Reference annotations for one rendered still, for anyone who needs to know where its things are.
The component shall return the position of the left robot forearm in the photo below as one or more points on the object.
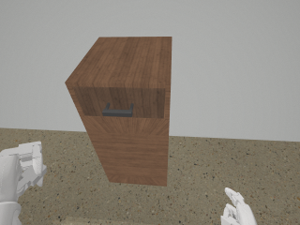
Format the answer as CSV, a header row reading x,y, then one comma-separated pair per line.
x,y
9,212

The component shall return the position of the robot left hand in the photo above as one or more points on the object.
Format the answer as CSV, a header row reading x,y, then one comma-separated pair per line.
x,y
25,161

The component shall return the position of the handle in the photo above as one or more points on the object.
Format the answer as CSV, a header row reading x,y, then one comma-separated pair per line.
x,y
117,113

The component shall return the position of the cabinet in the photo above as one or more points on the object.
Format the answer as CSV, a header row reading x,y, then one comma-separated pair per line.
x,y
131,150

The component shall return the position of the robot right hand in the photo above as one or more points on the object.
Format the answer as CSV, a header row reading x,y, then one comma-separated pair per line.
x,y
241,215

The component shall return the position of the drawer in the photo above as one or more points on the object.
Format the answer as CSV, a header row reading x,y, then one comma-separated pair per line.
x,y
147,102

